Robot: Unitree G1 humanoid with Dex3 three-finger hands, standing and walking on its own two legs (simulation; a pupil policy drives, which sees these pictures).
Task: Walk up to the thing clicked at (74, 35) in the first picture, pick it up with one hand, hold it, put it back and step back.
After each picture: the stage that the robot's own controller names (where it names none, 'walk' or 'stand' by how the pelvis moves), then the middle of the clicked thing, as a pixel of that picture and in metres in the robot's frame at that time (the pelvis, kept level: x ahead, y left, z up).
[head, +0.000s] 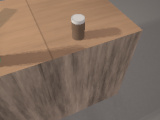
stand; (78, 27) +0.68 +0.05 +0.01
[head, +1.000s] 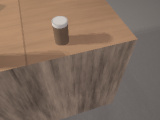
rise first; (60, 31) +0.59 +0.13 +0.03
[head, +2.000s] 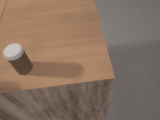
rise first; (19, 59) +0.42 +0.28 +0.03
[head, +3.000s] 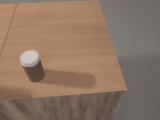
stand; (33, 66) +0.41 +0.21 +0.02
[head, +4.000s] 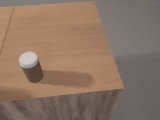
stand; (31, 67) +0.42 +0.22 +0.01
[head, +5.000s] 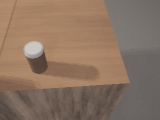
stand; (36, 58) +0.43 +0.21 +0.02
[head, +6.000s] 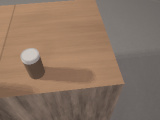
stand; (33, 64) +0.43 +0.22 +0.01
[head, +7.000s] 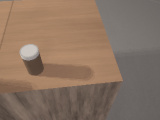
stand; (32, 60) +0.44 +0.22 +0.01
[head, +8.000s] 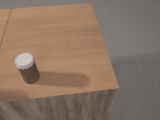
stand; (28, 69) +0.42 +0.24 +0.00
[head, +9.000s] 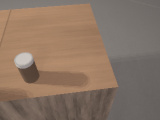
stand; (27, 68) +0.42 +0.24 +0.00
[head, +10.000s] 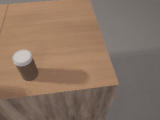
rise first; (26, 65) +0.42 +0.24 +0.01
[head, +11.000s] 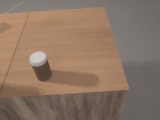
rise first; (41, 66) +0.43 +0.22 +0.01
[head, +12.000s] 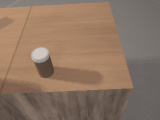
go down; (43, 63) +0.43 +0.21 +0.01
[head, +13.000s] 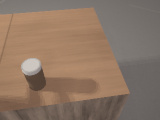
go down; (34, 75) +0.40 +0.19 +0.02
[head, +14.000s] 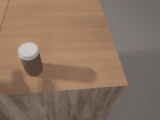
approach; (31, 60) +0.42 +0.20 +0.03
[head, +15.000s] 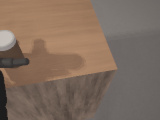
close; (9, 50) +0.44 +0.22 +0.06
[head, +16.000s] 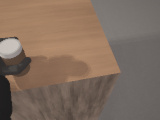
lift; (15, 58) +0.41 +0.22 +0.06
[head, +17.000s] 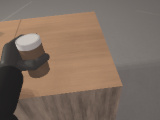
lift; (34, 56) +0.35 +0.16 +0.19
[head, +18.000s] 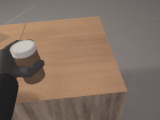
hold; (29, 62) +0.33 +0.18 +0.18
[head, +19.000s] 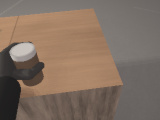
hold; (28, 65) +0.33 +0.18 +0.15
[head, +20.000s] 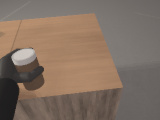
crouch; (29, 69) +0.33 +0.19 +0.14
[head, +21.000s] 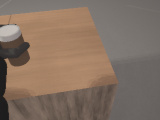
lower; (14, 46) +0.41 +0.22 +0.17
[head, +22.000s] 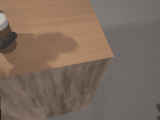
lower; (0, 34) +0.49 +0.22 +0.08
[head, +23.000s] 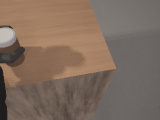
lower; (9, 48) +0.44 +0.22 +0.07
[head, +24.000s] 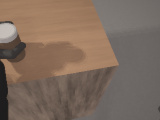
lower; (10, 44) +0.46 +0.22 +0.07
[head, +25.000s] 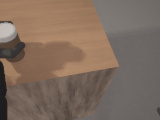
lower; (9, 43) +0.46 +0.22 +0.07
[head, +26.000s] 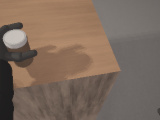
open; (19, 49) +0.45 +0.20 +0.06
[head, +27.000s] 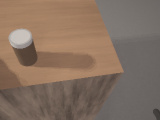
sink last; (24, 48) +0.45 +0.19 +0.06
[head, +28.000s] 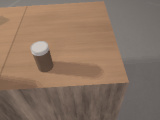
stand; (42, 57) +0.46 +0.21 +0.04
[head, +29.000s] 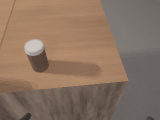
stand; (37, 56) +0.44 +0.20 +0.04
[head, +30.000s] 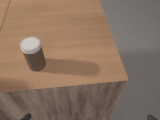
stand; (34, 54) +0.44 +0.20 +0.06
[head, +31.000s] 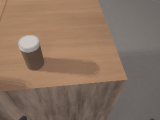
stand; (32, 53) +0.44 +0.20 +0.07
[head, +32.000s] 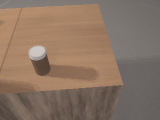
stand; (40, 61) +0.46 +0.20 +0.01
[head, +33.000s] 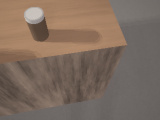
walk; (37, 25) +0.54 +0.18 +0.03
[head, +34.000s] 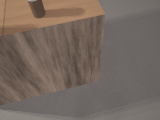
walk; (36, 4) +0.76 +0.27 +0.02
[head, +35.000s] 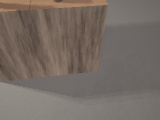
stand; out of the picture +1.07 +0.19 +0.02
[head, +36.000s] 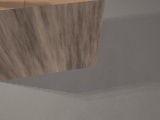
stand; out of the picture +1.05 +0.22 +0.01
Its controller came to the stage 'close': yes
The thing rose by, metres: 0.22
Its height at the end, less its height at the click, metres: +0.00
